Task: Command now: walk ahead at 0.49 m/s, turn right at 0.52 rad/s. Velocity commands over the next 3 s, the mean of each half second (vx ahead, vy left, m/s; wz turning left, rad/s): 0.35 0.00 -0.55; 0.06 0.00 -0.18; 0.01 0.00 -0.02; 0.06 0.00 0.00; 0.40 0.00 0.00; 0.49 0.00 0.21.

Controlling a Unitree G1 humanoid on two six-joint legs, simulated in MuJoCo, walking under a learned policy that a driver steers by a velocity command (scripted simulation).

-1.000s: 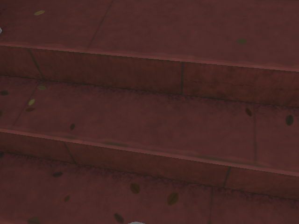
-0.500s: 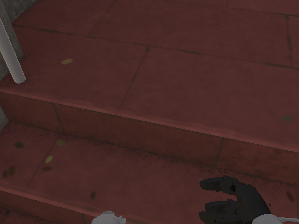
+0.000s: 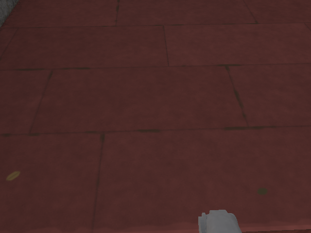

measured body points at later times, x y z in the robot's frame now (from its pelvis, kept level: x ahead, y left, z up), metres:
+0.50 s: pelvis +0.25 -0.03 +0.18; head +0.24 -0.01 +0.63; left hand +0.26 +0.18 +0.01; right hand +0.41 -0.29 +0.11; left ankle +0.36 +0.10 -0.24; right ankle +0.22 -0.10 -0.55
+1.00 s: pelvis +0.39 +0.02 +0.31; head +0.39 +0.02 +0.76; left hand +0.61 +0.22 +0.19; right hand +0.42 -0.23 +0.19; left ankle +0.49 +0.05 -0.38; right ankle +0.32 -0.16 -0.28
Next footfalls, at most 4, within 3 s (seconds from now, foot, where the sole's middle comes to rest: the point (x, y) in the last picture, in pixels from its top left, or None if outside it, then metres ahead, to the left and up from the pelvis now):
0.16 right None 0.26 -0.11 -0.59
0.68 left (150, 204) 0.52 0.04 -0.41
1.28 right None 0.29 -0.12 -0.59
2.68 right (232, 151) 0.75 -0.28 -0.41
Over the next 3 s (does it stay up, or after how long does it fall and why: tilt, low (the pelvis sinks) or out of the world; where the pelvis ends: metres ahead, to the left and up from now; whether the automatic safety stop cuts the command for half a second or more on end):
stays up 0.79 -0.20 0.37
